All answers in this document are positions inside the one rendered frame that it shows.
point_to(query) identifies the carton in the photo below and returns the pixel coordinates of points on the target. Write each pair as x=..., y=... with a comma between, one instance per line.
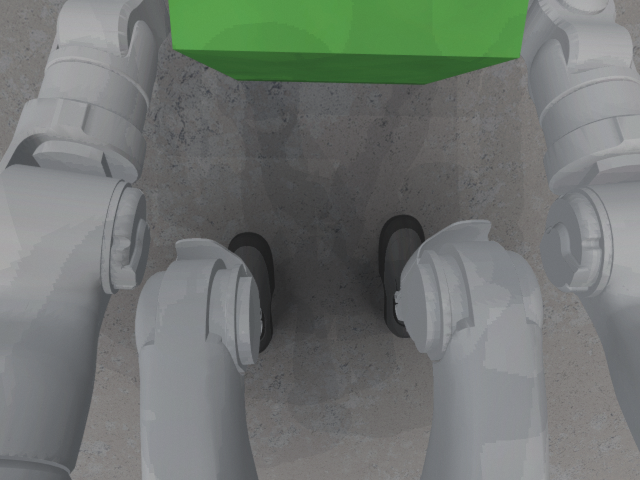
x=348, y=41

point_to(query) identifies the right robot upper arm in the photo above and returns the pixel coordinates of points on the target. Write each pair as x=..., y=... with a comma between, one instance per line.
x=591, y=247

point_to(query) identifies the right robot foot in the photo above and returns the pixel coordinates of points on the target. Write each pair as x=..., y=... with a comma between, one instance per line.
x=400, y=237

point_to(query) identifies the robot right forearm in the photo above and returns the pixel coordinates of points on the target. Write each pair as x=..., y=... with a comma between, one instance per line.
x=586, y=89

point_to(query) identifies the robot left shin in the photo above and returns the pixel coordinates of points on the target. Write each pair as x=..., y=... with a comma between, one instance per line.
x=187, y=249

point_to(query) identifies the robot left forearm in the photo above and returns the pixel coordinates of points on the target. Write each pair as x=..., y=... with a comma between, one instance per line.
x=90, y=112

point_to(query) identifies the left robot upper arm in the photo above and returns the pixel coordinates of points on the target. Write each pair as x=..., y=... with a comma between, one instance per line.
x=68, y=241

